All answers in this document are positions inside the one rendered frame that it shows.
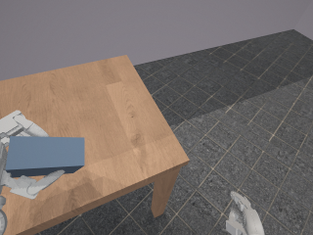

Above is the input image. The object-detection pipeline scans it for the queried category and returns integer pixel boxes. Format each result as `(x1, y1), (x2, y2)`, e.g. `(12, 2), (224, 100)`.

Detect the sponge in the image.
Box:
(5, 136), (85, 178)

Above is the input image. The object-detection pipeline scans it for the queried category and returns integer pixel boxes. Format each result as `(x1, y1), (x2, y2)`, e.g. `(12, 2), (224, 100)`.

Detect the table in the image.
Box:
(0, 55), (190, 235)

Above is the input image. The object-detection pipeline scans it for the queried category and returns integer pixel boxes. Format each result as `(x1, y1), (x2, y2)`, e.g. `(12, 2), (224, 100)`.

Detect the right robot hand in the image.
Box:
(226, 191), (265, 235)

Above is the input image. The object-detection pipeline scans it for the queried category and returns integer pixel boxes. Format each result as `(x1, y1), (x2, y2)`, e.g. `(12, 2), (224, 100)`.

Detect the left robot hand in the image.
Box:
(0, 110), (65, 200)

